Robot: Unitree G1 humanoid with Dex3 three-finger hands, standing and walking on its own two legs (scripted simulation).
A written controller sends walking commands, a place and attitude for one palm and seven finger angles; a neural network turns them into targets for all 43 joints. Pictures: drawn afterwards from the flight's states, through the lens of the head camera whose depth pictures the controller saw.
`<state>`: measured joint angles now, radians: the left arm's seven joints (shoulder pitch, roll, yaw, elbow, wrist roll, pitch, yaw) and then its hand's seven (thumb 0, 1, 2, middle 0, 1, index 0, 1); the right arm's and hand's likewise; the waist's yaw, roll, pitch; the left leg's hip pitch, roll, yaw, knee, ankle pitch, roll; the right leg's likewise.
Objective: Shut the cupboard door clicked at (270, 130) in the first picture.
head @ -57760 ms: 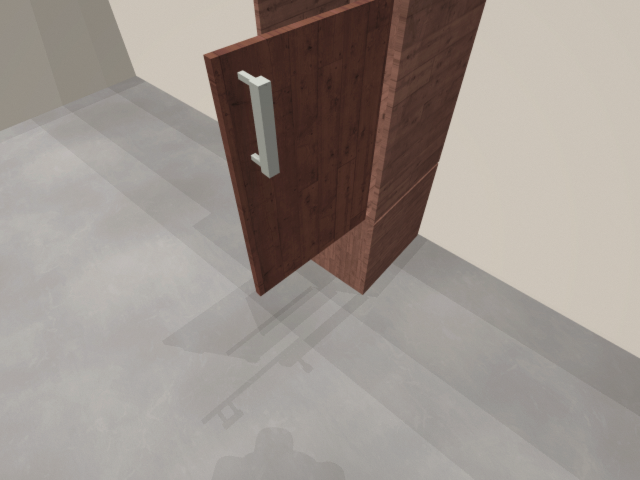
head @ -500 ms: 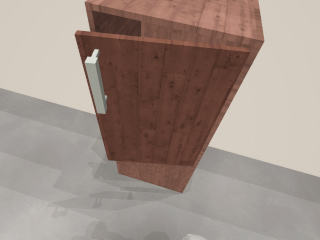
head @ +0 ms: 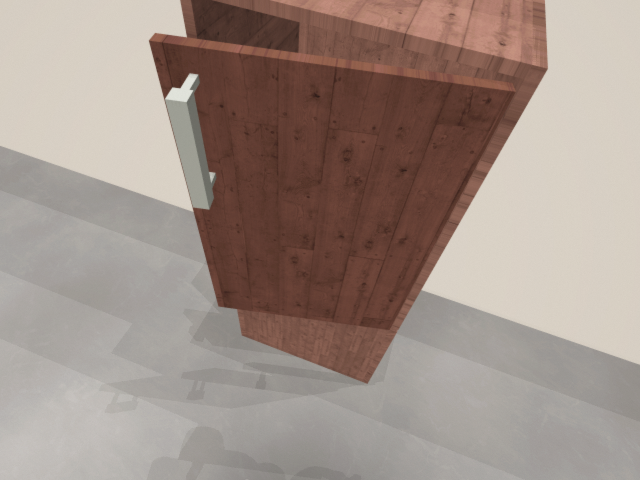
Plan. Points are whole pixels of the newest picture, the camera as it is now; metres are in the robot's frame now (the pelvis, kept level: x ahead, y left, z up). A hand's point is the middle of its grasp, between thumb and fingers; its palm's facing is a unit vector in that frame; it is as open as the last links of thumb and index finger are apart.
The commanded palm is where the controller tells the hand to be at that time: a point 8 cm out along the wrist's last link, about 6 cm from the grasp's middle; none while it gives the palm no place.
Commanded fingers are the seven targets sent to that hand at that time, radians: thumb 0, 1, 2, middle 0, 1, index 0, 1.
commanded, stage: come to a stop and stand still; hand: left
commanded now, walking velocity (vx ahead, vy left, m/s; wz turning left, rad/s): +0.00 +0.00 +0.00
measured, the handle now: (198, 145) +0.45 +0.21 +0.15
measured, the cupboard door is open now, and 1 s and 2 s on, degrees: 13 13 13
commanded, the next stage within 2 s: look again from close up in 0.68 s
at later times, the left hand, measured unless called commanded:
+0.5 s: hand out of the picture -0.01 +0.19 -0.16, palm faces +0.00 -0.98 -0.19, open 7.3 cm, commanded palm none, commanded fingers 0.00 0.90 0.90 -0.20 -0.30 -0.20 -0.30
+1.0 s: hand out of the picture -0.06 +0.19 -0.16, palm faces +0.01 -0.98 -0.19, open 7.4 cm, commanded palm none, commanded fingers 0.00 0.90 0.90 -0.20 -0.30 -0.20 -0.30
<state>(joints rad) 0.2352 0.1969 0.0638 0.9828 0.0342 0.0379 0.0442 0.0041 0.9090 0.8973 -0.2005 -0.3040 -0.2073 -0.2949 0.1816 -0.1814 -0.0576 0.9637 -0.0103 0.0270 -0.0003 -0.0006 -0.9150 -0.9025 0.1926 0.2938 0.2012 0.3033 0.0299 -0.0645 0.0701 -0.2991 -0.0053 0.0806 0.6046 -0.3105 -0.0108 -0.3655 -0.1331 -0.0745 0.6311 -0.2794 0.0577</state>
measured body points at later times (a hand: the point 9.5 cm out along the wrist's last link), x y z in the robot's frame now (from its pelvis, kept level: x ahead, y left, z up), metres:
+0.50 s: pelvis -0.02 +0.02 +0.02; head -0.02 +0.03 +0.47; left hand -0.01 +0.24 -0.14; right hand -0.02 -0.20 -0.14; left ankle +0.01 +0.09 -0.72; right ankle -0.06 -0.09 -0.72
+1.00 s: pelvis -0.03 +0.03 +0.01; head -0.02 +0.02 +0.46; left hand -0.06 +0.24 -0.15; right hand -0.05 -0.17 -0.16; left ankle +0.01 +0.09 -0.72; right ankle -0.06 -0.09 -0.72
